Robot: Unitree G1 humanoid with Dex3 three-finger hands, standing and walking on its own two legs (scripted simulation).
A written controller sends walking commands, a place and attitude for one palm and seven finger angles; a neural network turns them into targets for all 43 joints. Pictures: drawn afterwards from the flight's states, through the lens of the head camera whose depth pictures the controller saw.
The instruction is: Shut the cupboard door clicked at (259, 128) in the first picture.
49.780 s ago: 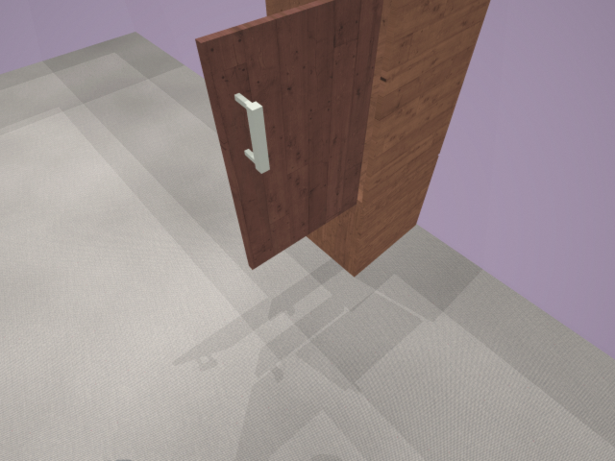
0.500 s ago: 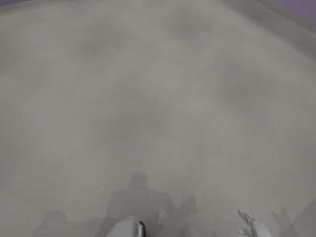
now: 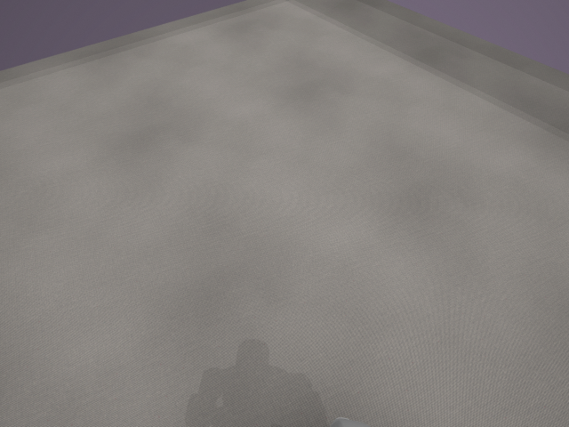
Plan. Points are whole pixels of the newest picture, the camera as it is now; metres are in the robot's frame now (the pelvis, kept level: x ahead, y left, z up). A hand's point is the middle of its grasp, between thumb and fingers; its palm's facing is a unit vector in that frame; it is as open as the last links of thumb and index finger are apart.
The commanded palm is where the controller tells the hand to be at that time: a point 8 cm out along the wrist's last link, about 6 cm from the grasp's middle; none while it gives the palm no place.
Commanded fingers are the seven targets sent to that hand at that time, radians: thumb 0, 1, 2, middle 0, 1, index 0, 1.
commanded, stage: turn to face it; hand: left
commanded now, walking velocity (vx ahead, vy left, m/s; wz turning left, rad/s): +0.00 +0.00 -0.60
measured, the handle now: out of the picture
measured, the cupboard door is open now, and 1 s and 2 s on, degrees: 33 33 33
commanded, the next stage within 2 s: none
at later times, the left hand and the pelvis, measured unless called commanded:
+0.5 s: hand (158, 398) +0.19 +0.22 -0.17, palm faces -0.17 -0.96 -0.22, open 7.4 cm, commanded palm none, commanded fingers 0.00 0.90 0.90 -0.20 -0.30 -0.20 -0.30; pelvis +0.09 +0.03 +0.00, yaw -16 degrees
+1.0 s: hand (221, 336) +0.28 +0.13 -0.14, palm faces -0.55 -0.79 -0.27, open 7.4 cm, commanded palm none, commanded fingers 0.00 0.90 0.90 -0.20 -0.30 -0.20 -0.30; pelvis +0.09 +0.01 +0.01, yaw -35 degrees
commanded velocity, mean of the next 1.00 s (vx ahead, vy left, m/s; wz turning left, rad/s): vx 0.00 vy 0.00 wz -0.60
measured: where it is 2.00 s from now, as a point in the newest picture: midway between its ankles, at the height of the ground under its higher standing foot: outside the picture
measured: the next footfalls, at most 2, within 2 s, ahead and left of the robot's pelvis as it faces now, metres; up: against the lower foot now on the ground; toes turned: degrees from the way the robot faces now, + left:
right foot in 0.02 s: +0.09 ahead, -0.11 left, +0.00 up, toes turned -5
left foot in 0.46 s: +0.18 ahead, +0.14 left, +0.00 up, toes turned -14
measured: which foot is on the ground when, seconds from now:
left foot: down 0.00-0.04, up 0.06-0.44, down 0.46-0.82, up 0.84-1.00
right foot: up 0.00-0.00, down 0.02-0.46, up 0.48-0.80, down 0.82-1.00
